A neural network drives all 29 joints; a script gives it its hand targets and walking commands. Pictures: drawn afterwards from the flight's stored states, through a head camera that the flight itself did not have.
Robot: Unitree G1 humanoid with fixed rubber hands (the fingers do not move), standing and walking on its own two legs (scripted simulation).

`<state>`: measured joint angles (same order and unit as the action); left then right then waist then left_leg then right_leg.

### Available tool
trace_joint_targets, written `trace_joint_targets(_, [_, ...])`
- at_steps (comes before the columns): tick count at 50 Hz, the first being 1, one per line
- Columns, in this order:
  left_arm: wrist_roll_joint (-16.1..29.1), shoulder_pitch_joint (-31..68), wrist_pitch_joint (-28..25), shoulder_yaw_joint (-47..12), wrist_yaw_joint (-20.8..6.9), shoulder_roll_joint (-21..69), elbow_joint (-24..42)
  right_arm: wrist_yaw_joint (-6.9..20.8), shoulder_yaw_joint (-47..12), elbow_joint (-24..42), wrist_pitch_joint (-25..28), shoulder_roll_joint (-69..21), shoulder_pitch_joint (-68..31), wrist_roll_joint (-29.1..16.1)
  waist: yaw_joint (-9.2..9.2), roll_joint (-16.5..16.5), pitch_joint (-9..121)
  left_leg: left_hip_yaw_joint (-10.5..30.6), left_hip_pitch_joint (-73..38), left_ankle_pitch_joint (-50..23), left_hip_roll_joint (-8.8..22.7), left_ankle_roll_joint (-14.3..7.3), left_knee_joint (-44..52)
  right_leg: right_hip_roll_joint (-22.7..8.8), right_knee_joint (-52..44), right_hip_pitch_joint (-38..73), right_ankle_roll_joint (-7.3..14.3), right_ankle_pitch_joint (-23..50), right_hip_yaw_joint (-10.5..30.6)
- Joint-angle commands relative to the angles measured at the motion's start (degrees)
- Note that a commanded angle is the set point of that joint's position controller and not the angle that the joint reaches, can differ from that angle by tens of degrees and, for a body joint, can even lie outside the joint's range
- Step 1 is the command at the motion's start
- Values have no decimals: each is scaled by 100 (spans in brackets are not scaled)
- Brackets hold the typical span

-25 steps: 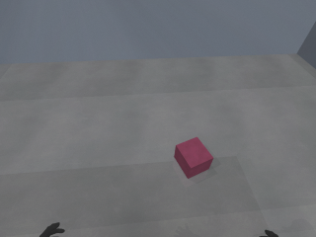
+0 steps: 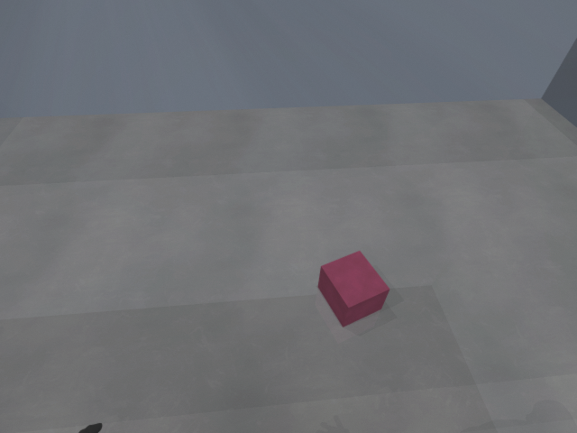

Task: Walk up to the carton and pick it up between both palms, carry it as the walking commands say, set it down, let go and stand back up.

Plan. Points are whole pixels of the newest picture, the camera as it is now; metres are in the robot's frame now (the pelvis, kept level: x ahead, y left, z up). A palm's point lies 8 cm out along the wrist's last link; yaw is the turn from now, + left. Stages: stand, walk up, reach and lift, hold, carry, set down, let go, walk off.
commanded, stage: walk up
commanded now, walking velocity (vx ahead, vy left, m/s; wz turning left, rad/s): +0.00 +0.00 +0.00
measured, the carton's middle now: (351, 288) +0.80 -0.23 -0.71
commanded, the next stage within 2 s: none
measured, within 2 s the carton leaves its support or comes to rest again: neither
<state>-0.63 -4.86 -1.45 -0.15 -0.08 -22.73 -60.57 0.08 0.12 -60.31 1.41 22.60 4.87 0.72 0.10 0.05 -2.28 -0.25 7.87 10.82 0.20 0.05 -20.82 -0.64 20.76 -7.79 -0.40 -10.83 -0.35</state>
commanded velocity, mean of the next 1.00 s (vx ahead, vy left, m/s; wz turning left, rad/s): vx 0.00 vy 0.00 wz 0.00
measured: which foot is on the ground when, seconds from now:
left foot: down 0.00-0.42, up 0.44-0.76, down 0.78-1.00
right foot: down 0.00-0.18, up 0.20-0.40, down 0.42-0.78, up 0.80-1.00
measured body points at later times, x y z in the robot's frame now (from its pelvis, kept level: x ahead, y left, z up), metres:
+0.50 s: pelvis +0.06 -0.07 -0.03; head +0.07 -0.09 +0.42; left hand +0.21 +0.27 -0.10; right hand +0.10 -0.44 -0.12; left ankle +0.02 +0.10 -0.71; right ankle +0.09 -0.19 -0.75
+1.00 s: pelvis +0.23 -0.09 -0.02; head +0.24 -0.09 +0.43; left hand +0.43 +0.19 -0.10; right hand +0.18 -0.44 -0.09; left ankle +0.27 +0.02 -0.75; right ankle +0.25 -0.24 -0.71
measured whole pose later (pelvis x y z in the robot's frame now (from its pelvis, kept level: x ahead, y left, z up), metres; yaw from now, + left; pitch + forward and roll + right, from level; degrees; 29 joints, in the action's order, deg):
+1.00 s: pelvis +0.23 -0.09 -0.02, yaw -18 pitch -1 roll +0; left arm -0.5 -19.7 -4.4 4.3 -2.9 -27.0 -40.1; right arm 2.6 5.0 -38.8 5.0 27.6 22.2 1.9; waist -2.7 1.3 -2.1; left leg -5.7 15.0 17.0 2.1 -1.9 -33.1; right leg -1.8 49.6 -28.4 0.3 -20.8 0.9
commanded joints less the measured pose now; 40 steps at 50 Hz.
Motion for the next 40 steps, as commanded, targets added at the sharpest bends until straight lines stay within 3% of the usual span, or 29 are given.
trace_joint_targets(1, [4,234,-50,173,25,-989,230,-26,173,236,51,993,-239,-3,0,-10,308,567,-10,-466,675,-176,378,-654,-370,10,205,444,546])
trace_joint_targets(7, [6,226,-42,175,28,-993,213,-29,172,217,43,1001,-232,-4,-1,-9,316,563,-37,-530,682,-174,388,-663,-382,35,200,502,541])
trace_joint_targets(8, [-147,-317,-7,507,-178,-1384,766,41,626,567,171,1703,317,146,-167,-63,765,553,-882,1969,621,-475,48,-211,277,-831,445,-1706,646])
trace_joint_targets(9, [-188,144,31,530,-265,-1293,944,42,721,522,217,1748,837,164,-495,-267,351,1345,-1237,2997,1155,-803,435,-102,1099,-2099,435,-2199,476])
trace_joint_targets(10, [-200,448,65,503,-321,-1051,1226,21,871,599,252,1963,1038,166,-657,-995,-153,2312,-1266,3445,2113,-1259,1200,24,2446,-3142,303,-1649,183])
trace_joint_targets(11, [-248,426,69,526,-346,-1076,1312,9,900,773,293,1938,938,148,-537,-630,-392,2564,-824,3306,2541,-1470,1336,-277,3067,-3475,231,-1445,637])
trace_joint_targets(12, [-210,49,52,562,-398,-1141,1254,-6,872,978,336,1788,611,111,-282,-352,-404,2175,-573,2828,2468,-1396,1250,-450,3237,-3321,186,-1166,753])
trace_joint_targets(13, [-178,-251,24,584,-472,-1124,1243,0,869,1090,370,1737,464,121,-155,-535,-347,1707,-427,2417,2302,-1334,1225,-625,3026,-3067,129,-1019,689])
trace_joint_targets(14, [-167,-339,-8,614,-551,-1102,1297,23,871,1184,393,1736,401,151,-135,-776,-308,1239,-241,2055,2109,-1279,1206,-671,2731,-2716,67,-957,493])
trace_joint_targets(16, [-146,-380,-26,699,-660,-1086,1426,103,866,1332,400,1800,367,196,-95,-889,-193,488,388,1669,1785,-1123,1026,-534,2189,-1711,33,-1006,123])
trace_joint_targets(18, [-90,-604,-61,745,-673,-1056,1489,158,851,1452,361,1837,304,230,10,-906,-193,112,947,1813,1624,-1023,722,-318,1765,-946,65,-752,-267])
trace_joint_targets(20, [-88,-1147,-120,826,-605,-1153,1397,192,786,1574,275,1755,264,223,235,-456,-175,-270,1482,2477,1366,-897,-190,22,1275,-129,81,-443,-707])
trace_joint_targets(21, [-115,-1600,-163,922,-527,-1344,1332,201,693,1609,244,1529,529,246,343,100,-14,-492,1861,2424,1143,-813,-1195,174,1194,502,131,-859,-634])
trace_joint_targets(22, [-151,-2336,-208,1044,-411,-1664,1298,225,580,1755,242,1199,556,203,713,1255,67,-831,2486,1827,660,-627,-3221,-478,299,966,464,-2016,652])
trace_joint_targets(23, [-142,-2304,-273,1084,-344,-2253,1608,214,519,2039,256,1097,522,70,661,2009,205,-412,3569,2278,0,-307,-4551,-2043,-1076,697,1306,-3234,4095])
trace_joint_targets(24, [15,-1868,-275,1056,-317,-2237,1811,170,589,2025,193,1544,362,14,480,647,146,413,3334,1877,445,-310,-4793,-2135,-1025,386,1481,-3323,4026])
trace_joint_targets(25, [15,-1683,-299,1017,-274,-2098,1885,182,639,1929,208,1691,584,15,286,355,79,463,3245,1518,610,-290,-4760,-1963,-841,161,1514,-3095,3599])
trace_joint_targets(26, [28,-1532,-320,942,-233,-1908,1973,190,648,1891,230,1670,774,17,188,315,-44,464,3109,1217,737,-227,-4479,-1710,-693,-58,1395,-2547,3022])
trace_joint_targets(28, [24,-1495,-349,855,-207,-1696,2048,223,662,1763,258,1596,1147,73,80,638,-101,236,2556,1051,634,-68,-3774,-1282,-437,-461,1262,-975,2011])
trace_joint_targets(30, [0,-1759,-379,842,-218,-1683,2098,274,656,1870,237,1428,1110,114,124,773,-74,90,2251,1106,505,2,-3243,-1254,-308,-617,1353,-228,1699])
trace_joint_targets(32, [0,-1832,-397,836,-225,-1712,2233,321,639,2055,225,1309,904,137,181,773,-106,8,2091,1013,462,-39,-2739,-1237,-270,-719,1362,-346,1567])
trace_joint_targets(35, [-19,-1702,-395,802,-235,-1747,2445,375,680,2209,255,1272,855,124,140,854,-146,-168,1558,735,284,-123,-2135,-1122,-271,-1129,1264,-1098,1493])
trace_joint_targets(37, [-30,-1495,-377,755,-231,-1731,2569,374,737,2222,305,1236,1128,118,-87,765,-170,-267,739,450,152,-204,-1572,-1029,39,-1686,1177,-1423,1372])
trace_joint_targets(38, [-54,-1494,-367,689,-227,-1566,2612,338,793,2156,348,1267,1452,134,-265,523,-97,-309,130,520,-31,-253,-1273,-844,537,-1972,1067,-1391,1238])
trace_joint_targets(39, [-64,-1619,-371,606,-207,-1348,2655,264,872,2067,398,1430,1940,172,-498,-51,149,-25,-659,1017,-24,-393,-845,-516,1607,-2303,897,-996,944])
trace_joint_targets(40, [7,-1749,-397,487,-188,-911,2786,185,1001,2106,473,1973,2396,258,-733,-1469,354,2641,-1298,2586,1563,-997,212,352,3794,-3428,439,-965,390])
